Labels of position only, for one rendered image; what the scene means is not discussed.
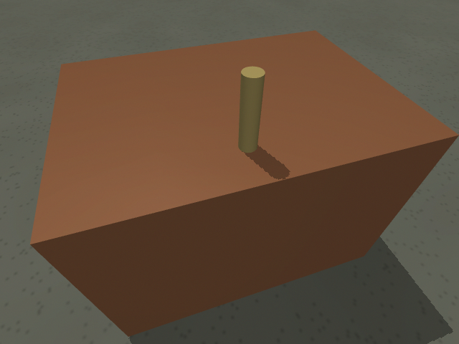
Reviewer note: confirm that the can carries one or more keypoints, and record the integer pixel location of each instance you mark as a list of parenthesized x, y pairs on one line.
[(251, 91)]

